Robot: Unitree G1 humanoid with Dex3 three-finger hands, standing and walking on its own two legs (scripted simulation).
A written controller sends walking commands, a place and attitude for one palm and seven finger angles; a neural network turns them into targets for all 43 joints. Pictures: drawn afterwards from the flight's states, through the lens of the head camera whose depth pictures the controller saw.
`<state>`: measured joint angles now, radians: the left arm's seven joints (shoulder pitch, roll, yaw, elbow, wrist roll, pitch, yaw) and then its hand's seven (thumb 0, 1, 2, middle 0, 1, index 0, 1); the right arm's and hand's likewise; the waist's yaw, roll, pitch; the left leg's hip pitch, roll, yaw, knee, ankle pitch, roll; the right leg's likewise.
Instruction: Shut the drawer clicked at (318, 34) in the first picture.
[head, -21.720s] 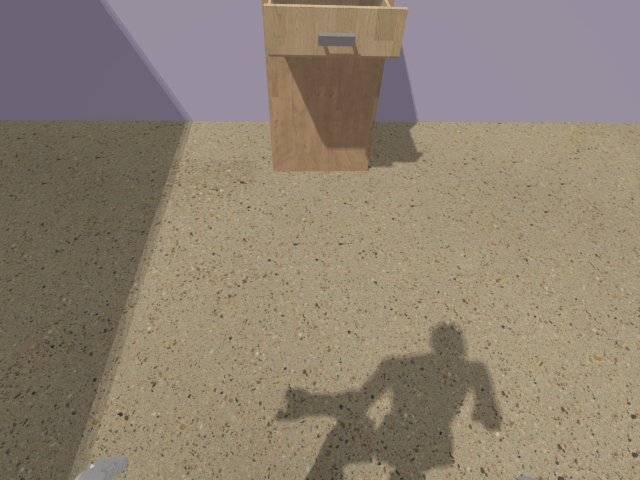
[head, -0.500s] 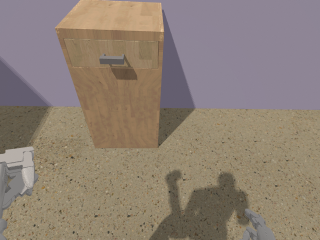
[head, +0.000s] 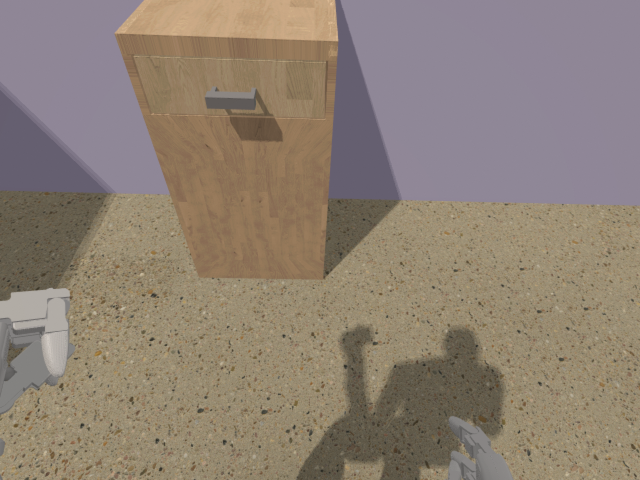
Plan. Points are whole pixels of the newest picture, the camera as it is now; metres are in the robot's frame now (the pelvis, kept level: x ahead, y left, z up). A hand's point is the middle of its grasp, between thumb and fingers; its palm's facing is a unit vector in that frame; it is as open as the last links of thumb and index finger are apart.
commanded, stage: let the arm hang, fingers relaxed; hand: left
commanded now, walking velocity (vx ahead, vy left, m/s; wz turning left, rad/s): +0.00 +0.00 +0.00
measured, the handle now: (232, 95) +0.90 +0.24 +0.01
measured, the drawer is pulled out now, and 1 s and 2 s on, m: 0.00 0.00 0.00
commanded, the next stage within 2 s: look to check the result in 1.08 s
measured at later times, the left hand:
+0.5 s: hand out of the picture -0.01 +0.20 -0.16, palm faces +0.08 -0.96 -0.25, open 4.7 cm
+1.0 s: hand out of the picture +0.00 +0.17 -0.17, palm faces +0.07 -0.98 -0.17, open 7.3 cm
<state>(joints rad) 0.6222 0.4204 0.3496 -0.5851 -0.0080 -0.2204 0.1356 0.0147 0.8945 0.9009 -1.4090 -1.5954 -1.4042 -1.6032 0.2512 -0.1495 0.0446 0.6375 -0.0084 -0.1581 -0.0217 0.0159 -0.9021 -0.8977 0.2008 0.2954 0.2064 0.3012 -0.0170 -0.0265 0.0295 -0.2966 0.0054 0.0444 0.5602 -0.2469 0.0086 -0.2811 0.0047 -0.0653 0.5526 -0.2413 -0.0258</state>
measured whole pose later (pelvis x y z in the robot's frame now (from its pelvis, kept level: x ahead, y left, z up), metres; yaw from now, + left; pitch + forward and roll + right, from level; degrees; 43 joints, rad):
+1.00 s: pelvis +0.01 +0.01 +0.01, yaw +2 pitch -3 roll +0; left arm 0.27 0.13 0.01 1.15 0.00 0.00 0.03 0.01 0.92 0.90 -0.21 -0.30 -0.20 -0.31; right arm 0.32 -0.11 0.00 1.15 -0.02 0.02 -0.03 0.01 -0.91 -0.90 0.19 0.29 0.20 0.30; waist -0.01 0.01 0.05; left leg -0.18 0.03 0.07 0.42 -0.19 0.01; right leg -0.16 0.00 -0.09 0.41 -0.21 -0.04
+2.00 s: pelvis +0.02 +0.01 +0.01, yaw +1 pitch -2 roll +0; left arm 0.21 0.18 0.02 1.15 0.01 -0.01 0.02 0.00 0.91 0.90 -0.20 -0.30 -0.20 -0.30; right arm 0.23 -0.19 -0.01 1.14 -0.02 0.00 -0.02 0.01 -0.91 -0.90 0.20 0.29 0.20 0.30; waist -0.02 0.02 0.06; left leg -0.16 0.02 0.08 0.38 -0.18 0.01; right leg -0.15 0.00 -0.08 0.38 -0.20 -0.03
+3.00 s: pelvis +0.03 +0.00 +0.02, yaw +1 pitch -2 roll +0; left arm 0.17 0.24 0.02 1.16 0.01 -0.02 0.02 0.00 0.91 0.90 -0.20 -0.30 -0.20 -0.30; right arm 0.19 -0.25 -0.01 1.15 -0.02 0.00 -0.02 0.01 -0.91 -0.90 0.20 0.29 0.20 0.30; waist -0.02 0.02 0.04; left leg -0.12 0.04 0.08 0.33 -0.18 -0.01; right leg -0.10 0.02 -0.08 0.32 -0.19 -0.05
